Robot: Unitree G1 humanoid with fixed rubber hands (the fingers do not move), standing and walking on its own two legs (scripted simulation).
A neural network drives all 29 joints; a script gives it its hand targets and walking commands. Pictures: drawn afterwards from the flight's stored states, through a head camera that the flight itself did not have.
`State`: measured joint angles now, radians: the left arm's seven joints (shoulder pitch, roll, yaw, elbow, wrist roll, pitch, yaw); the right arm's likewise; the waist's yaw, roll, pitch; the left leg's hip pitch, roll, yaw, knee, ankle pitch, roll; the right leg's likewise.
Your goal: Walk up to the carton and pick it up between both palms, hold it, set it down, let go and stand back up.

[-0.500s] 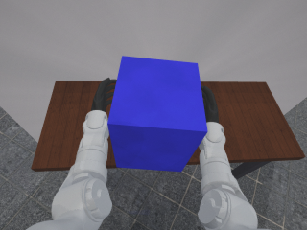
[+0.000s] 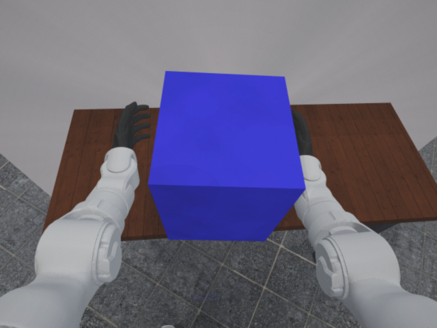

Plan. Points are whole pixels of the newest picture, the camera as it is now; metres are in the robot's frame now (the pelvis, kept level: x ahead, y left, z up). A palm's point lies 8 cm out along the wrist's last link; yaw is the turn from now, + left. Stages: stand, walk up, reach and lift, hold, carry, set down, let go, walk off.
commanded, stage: set down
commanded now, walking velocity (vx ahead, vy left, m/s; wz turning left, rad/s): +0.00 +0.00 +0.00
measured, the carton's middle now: (220, 165) +0.40 +0.01 +0.03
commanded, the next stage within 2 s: none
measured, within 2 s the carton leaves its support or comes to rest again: neither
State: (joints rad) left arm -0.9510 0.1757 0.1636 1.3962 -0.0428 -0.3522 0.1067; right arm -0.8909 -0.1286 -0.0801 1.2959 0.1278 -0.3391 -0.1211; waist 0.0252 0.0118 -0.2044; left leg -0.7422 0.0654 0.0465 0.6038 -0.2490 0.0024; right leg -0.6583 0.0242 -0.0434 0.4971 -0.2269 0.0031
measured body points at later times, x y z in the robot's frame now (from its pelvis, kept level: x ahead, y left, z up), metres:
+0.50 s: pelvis -0.03 -0.01 +0.00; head +0.03 +0.01 +0.45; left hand +0.44 +0.20 +0.13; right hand +0.45 -0.17 +0.13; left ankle +0.00 +0.11 -0.72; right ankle -0.01 -0.13 -0.72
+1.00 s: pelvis -0.03 -0.02 +0.02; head +0.01 +0.00 +0.46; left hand +0.44 +0.21 +0.19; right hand +0.45 -0.17 +0.19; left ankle +0.00 +0.11 -0.72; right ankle -0.01 -0.13 -0.72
